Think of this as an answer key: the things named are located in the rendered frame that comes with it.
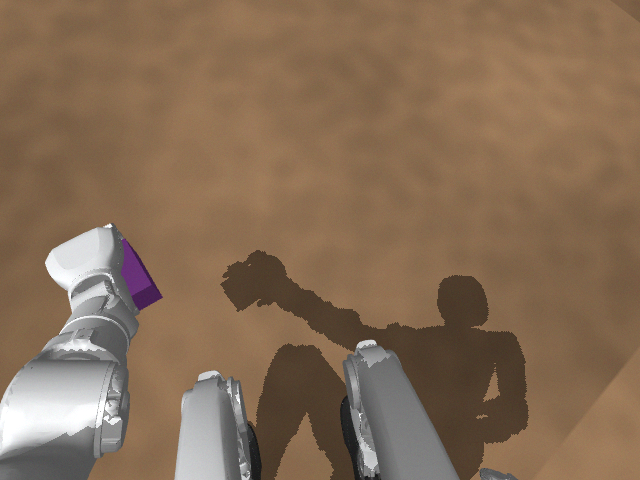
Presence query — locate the left robot hand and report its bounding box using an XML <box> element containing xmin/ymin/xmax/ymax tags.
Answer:
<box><xmin>45</xmin><ymin>223</ymin><xmax>140</xmax><ymax>317</ymax></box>

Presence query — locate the small box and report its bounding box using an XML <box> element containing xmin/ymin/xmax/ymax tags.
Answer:
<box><xmin>121</xmin><ymin>238</ymin><xmax>163</xmax><ymax>311</ymax></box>

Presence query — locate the left robot arm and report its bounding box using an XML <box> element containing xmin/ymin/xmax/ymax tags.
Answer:
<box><xmin>0</xmin><ymin>269</ymin><xmax>139</xmax><ymax>480</ymax></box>

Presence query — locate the right robot foot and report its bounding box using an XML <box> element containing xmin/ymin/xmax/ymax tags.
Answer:
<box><xmin>340</xmin><ymin>395</ymin><xmax>381</xmax><ymax>480</ymax></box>

